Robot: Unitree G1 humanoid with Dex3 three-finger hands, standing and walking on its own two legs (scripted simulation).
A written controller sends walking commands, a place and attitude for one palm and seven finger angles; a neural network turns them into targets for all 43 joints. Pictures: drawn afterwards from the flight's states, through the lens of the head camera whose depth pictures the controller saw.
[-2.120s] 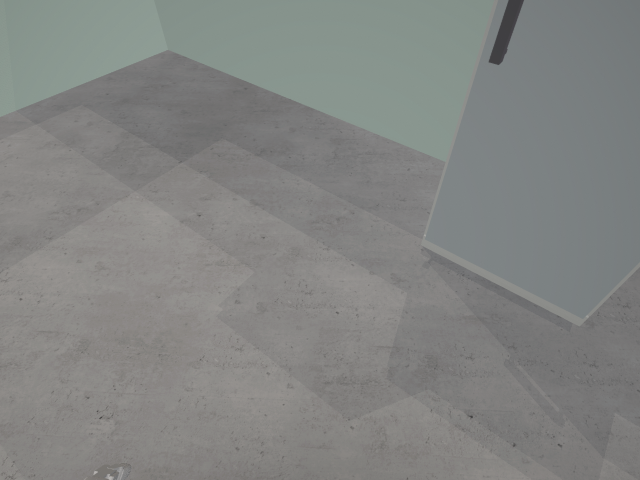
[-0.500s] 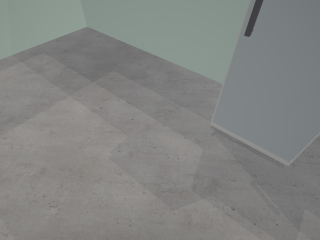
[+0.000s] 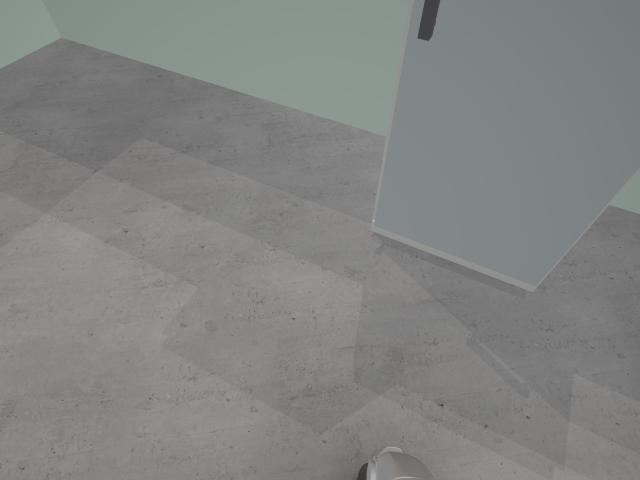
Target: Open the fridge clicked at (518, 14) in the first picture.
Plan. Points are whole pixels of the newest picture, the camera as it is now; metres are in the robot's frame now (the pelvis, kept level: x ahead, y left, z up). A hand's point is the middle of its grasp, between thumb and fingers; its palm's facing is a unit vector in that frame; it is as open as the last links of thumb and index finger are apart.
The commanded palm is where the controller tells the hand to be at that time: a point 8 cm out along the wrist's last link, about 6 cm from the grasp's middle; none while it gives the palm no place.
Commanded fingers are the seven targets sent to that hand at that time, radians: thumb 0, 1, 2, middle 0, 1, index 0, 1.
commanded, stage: walk to a spot facing it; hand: left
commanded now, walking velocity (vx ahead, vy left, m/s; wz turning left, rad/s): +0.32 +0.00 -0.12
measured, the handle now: out of the picture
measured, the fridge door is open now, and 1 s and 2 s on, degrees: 0 0 0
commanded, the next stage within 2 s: turn to face it in 0.18 s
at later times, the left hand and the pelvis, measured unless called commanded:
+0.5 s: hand (206, 468) +0.16 +0.18 -0.19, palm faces +0.04 -0.99 -0.11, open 7.4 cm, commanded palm none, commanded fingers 0.00 0.90 0.90 -0.20 -0.30 -0.20 -0.30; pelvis +0.17 +0.02 +0.00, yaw -3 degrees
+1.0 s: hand (241, 328) +0.37 +0.15 -0.15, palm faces -0.24 -0.93 -0.27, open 7.4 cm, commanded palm none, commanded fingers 0.00 0.90 0.90 -0.20 -0.30 -0.20 -0.30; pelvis +0.22 -0.01 +0.00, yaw -16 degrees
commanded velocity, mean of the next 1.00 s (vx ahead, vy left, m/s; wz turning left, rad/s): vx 0.06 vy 0.00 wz -0.31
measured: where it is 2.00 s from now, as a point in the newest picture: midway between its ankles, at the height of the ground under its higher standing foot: (353, 421)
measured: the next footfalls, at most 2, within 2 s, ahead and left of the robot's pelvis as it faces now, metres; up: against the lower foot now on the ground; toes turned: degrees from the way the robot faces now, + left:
right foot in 0.04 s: +0.16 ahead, -0.12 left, +0.00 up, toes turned -8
left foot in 0.42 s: +0.27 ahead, +0.11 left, +0.00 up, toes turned +9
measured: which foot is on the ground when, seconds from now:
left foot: down 0.00-0.04, up 0.06-0.40, down 0.42-0.84, up 0.86-1.00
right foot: up 0.00-0.02, down 0.04-0.42, up 0.44-0.82, down 0.84-1.00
